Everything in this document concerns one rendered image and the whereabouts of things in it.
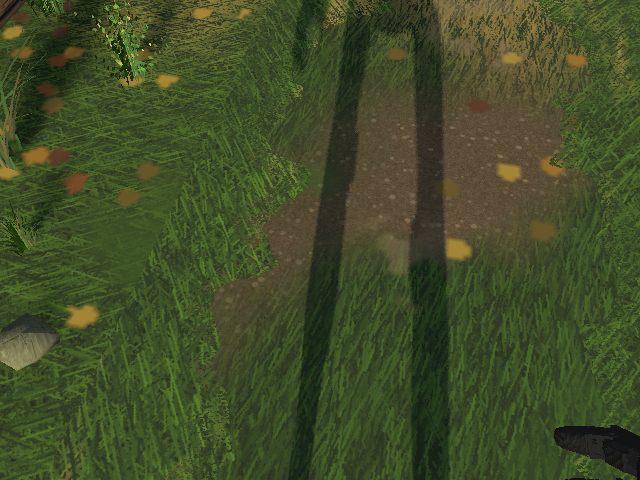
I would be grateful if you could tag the robot right hand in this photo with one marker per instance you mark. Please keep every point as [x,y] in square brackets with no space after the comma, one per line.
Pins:
[619,447]

